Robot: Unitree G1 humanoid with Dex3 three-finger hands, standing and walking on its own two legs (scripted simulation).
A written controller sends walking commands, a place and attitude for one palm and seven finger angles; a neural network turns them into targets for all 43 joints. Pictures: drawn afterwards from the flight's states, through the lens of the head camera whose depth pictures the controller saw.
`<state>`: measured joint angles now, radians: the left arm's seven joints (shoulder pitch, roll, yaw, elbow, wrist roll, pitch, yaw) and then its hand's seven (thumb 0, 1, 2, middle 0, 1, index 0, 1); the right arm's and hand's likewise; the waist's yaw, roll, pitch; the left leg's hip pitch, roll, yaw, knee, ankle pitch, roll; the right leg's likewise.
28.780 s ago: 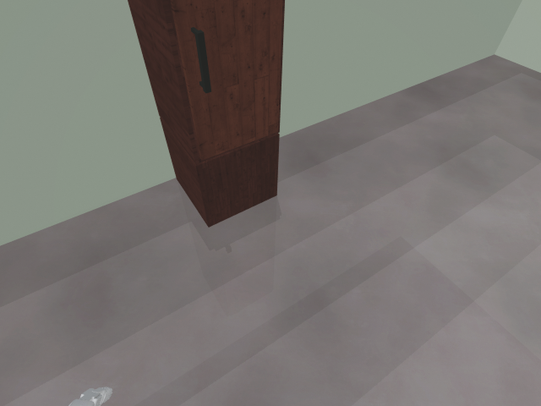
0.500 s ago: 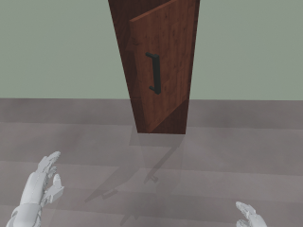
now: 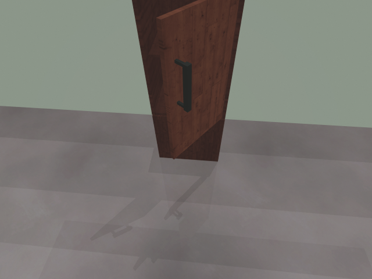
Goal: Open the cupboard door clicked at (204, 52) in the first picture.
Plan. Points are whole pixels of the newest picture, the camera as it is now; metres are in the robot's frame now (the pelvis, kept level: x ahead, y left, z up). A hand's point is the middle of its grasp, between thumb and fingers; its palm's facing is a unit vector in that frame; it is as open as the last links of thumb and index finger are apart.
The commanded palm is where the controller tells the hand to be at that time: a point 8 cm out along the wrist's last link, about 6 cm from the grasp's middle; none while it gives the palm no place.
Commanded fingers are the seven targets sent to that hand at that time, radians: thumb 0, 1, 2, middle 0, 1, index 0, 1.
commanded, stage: let the arm hang, fingers relaxed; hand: left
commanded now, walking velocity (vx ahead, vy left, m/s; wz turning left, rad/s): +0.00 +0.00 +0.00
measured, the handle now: (183, 86) +0.66 +0.05 +0.04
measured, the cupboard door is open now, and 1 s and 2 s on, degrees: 53 53 53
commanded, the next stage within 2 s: look to check the result in 0.48 s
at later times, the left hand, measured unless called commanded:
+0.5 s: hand out of the picture +0.02 +0.17 -0.17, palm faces +0.04 -0.98 -0.19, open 7.3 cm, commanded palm none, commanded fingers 0.00 0.90 0.90 -0.20 -0.30 -0.20 -0.30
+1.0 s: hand out of the picture +0.04 +0.16 -0.17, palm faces +0.04 -0.98 -0.19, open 7.4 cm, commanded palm none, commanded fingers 0.00 0.90 0.90 -0.20 -0.30 -0.20 -0.30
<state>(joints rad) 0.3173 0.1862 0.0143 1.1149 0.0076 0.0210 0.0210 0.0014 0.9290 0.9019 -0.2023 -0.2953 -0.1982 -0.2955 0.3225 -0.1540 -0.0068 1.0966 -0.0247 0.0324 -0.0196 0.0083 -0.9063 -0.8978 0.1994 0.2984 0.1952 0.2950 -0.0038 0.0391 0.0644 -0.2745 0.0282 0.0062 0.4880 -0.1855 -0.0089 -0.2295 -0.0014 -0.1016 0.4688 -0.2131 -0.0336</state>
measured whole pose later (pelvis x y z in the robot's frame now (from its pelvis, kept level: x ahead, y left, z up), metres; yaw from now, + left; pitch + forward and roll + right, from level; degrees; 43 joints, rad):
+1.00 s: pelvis +0.04 -0.01 +0.01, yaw -1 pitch -1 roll +0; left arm 0.26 0.13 0.01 1.15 0.00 -0.01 0.03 0.00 0.91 0.90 -0.20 -0.30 -0.20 -0.30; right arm 0.26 -0.14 -0.01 1.15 -0.02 0.00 -0.04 0.01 -0.91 -0.90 0.20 0.30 0.20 0.29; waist 0.00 0.02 0.06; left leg -0.18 0.03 0.02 0.41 -0.21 -0.02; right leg -0.15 0.00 -0.09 0.42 -0.25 -0.04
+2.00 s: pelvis +0.04 -0.05 +0.00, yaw -25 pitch +1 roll +2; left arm 0.24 0.19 0.07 0.95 0.02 0.03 0.01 0.00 0.91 0.90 -0.20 -0.30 -0.20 -0.30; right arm 0.05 -0.22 -0.07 0.89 -0.01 0.05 -0.03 0.01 -0.91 -0.90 0.20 0.30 0.19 0.29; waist 0.04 0.00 0.11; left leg -0.46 0.03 -0.01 0.98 -0.42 -0.07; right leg -0.27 0.09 0.12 0.50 -0.23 -0.07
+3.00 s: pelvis +0.13 -0.14 +0.00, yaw -61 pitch +2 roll -1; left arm 0.22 0.23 0.09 0.95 0.03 0.02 -0.06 0.01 0.91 0.90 -0.20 -0.30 -0.20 -0.30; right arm 0.32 -0.18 -0.02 0.90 -0.04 -0.07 -0.02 0.00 -0.90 -0.90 0.20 0.30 0.20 0.30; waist 0.00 -0.03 0.04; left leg -0.18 0.07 0.15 0.46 -0.31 -0.01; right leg -0.55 -0.01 -0.01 1.19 -0.31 -0.01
